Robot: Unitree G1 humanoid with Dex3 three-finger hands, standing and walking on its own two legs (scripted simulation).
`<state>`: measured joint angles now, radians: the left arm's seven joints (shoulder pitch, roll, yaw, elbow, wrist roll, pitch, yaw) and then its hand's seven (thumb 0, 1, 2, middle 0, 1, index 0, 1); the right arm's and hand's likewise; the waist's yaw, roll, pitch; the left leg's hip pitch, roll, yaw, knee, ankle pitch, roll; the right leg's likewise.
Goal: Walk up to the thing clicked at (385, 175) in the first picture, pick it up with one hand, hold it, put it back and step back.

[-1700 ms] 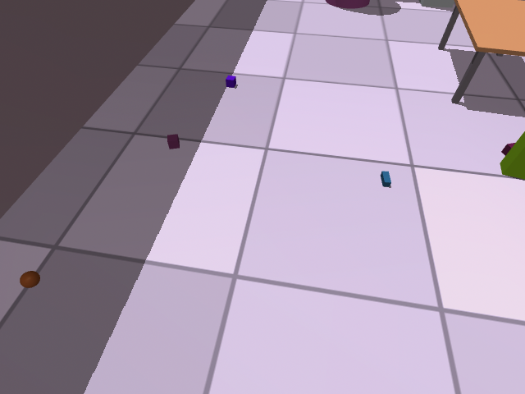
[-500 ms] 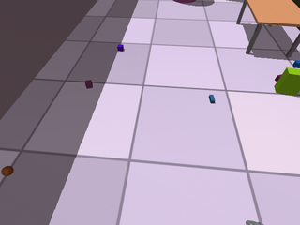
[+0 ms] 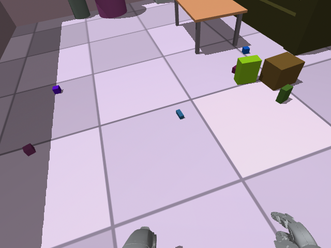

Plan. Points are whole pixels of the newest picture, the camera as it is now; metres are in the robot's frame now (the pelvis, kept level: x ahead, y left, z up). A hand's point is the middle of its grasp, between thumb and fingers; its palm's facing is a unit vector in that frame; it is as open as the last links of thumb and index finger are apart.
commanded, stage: walk up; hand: left
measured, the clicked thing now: (179, 114) +1.25 +0.03 -0.75
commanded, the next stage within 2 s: none
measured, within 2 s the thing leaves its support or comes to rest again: neither
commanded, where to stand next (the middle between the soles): +0.86 +0.27 m, yaw -65 degrees
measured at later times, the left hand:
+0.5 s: hand (91, 143) +0.47 +0.33 -0.10, palm faces -0.43 -0.76 -0.48, open 7.4 cm
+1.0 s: hand (86, 114) +0.68 +0.44 -0.16, palm faces -0.53 -0.62 -0.58, open 7.4 cm
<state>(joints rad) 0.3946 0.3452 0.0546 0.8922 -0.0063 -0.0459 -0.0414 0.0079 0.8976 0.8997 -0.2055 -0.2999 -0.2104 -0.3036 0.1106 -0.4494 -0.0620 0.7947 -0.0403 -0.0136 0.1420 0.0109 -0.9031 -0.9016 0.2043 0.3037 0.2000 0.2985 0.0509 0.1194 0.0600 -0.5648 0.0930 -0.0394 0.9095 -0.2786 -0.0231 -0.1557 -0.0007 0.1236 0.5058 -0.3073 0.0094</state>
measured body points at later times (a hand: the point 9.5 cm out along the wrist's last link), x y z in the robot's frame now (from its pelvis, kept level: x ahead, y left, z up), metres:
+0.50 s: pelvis +0.23 +0.12 +0.00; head +0.25 +0.07 +0.44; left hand +0.49 +0.37 -0.07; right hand +0.10 -0.19 -0.13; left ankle +0.20 +0.20 -0.73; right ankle +0.30 -0.02 -0.71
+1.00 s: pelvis +0.48 +0.19 -0.05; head +0.49 +0.15 +0.40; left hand +0.70 +0.47 -0.12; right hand +0.40 -0.18 -0.13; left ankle +0.63 +0.28 -0.74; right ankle +0.33 +0.00 -0.73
